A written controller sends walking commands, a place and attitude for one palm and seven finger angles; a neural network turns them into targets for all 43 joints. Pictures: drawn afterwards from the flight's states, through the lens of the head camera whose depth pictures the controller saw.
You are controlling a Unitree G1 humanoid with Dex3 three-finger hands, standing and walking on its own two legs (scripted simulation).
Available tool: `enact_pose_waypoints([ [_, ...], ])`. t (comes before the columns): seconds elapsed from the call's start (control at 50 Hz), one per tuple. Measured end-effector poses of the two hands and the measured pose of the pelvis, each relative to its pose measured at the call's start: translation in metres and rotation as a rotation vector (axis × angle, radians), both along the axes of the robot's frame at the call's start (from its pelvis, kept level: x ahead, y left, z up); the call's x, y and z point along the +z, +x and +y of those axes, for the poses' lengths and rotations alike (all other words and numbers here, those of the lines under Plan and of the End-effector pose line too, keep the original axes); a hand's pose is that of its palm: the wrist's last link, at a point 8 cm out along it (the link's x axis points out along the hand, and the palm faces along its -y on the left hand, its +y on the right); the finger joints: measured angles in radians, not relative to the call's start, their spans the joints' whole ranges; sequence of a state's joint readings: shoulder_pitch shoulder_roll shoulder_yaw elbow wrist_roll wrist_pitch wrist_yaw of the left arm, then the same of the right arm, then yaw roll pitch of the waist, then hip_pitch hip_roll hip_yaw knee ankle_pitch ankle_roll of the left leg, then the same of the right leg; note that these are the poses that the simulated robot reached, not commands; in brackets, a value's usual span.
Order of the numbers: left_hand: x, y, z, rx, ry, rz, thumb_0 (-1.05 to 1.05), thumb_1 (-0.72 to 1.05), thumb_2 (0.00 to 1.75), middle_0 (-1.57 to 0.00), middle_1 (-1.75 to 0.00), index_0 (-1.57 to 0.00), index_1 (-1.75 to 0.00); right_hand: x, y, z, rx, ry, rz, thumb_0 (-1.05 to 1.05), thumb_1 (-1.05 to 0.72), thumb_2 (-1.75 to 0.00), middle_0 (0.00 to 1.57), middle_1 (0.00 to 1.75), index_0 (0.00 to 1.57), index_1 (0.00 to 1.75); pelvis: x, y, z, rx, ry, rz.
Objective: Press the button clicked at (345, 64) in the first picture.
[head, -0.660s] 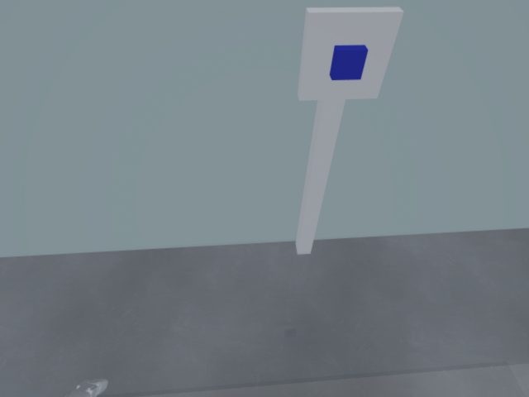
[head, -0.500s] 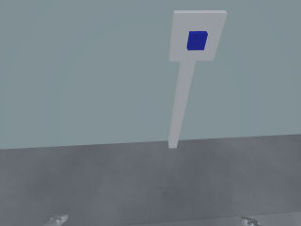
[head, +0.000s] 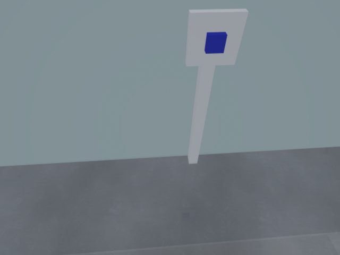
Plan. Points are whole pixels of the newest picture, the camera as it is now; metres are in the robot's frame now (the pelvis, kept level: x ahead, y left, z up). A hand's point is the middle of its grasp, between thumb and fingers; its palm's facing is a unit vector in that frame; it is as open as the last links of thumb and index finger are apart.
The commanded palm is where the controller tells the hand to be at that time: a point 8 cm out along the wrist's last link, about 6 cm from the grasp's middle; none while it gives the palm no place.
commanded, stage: stand and wait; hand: left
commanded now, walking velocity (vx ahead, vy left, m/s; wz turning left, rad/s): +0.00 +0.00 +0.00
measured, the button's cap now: (215, 42) +0.82 -0.12 +0.12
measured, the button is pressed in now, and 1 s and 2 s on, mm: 0 0 0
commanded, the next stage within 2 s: look at it before walking up in 0.40 s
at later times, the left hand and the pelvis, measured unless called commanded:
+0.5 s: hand out of the picture +0.06 +0.24 -0.16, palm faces -0.03 -0.95 -0.32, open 7.4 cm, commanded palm none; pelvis -0.01 +0.00 +0.00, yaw +0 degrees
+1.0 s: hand out of the picture +0.08 +0.24 -0.15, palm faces -0.02 -0.94 -0.33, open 7.4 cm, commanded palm none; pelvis +0.00 +0.00 +0.00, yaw +0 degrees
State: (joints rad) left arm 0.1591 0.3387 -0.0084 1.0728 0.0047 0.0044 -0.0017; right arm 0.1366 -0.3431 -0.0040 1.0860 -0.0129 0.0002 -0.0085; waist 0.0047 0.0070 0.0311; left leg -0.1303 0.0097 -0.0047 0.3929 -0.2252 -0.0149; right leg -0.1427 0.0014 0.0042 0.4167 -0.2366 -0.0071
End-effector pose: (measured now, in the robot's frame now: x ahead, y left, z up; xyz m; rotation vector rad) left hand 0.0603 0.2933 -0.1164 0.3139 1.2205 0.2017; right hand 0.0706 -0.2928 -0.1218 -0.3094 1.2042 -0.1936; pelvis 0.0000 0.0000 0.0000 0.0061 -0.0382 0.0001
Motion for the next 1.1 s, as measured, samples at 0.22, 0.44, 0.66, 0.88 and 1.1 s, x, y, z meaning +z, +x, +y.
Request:
enact_pose_waypoints([
  [0.22,0.0,-0.004,-0.007,-0.008,-0.009,-0.006,0.01,0.91,0.9,-0.2,-0.3,-0.2,-0.3,-0.002,-0.021,-0.001,-0.01,0.011,0.028,0.01,-0.9,-0.9,0.2,0.3,0.21,0.3,0.001,-0.009,-0.004,-0.001,0.0,0.002],
  [0.44,-0.002,-0.005,-0.011,-0.011,-0.02,0.005,0.01,0.91,0.9,-0.2,-0.3,-0.2,-0.3,-0.003,-0.025,0.0,-0.013,0.015,0.041,0.01,-0.9,-0.9,0.2,0.3,0.21,0.3,0.001,-0.01,-0.004,-0.004,0.0,0.012],
  [0.66,-0.004,-0.003,-0.01,-0.007,-0.02,0.018,0.01,0.91,0.9,-0.2,-0.3,-0.2,-0.3,-0.001,-0.014,0.001,-0.012,0.012,0.037,0.01,-0.9,-0.9,0.2,0.3,0.21,0.3,0.002,-0.003,-0.004,-0.005,-0.002,0.018],
  [0.88,-0.002,0.008,-0.006,-0.009,-0.017,-0.003,0.01,0.91,0.9,-0.2,-0.3,-0.2,-0.3,0.004,0.005,0.001,-0.004,0.002,-0.001,0.01,-0.9,-0.9,0.2,0.3,0.21,0.3,0.002,0.003,-0.002,-0.007,-0.003,0.015],
  [1.1,-0.001,0.013,-0.003,-0.011,-0.013,-0.007,0.01,0.91,0.9,-0.2,-0.3,-0.2,-0.3,0.005,0.013,0.003,0.005,0.001,-0.01,0.01,-0.9,-0.9,0.2,0.3,0.21,0.3,0.003,0.005,0.0,-0.007,-0.002,0.016],
])
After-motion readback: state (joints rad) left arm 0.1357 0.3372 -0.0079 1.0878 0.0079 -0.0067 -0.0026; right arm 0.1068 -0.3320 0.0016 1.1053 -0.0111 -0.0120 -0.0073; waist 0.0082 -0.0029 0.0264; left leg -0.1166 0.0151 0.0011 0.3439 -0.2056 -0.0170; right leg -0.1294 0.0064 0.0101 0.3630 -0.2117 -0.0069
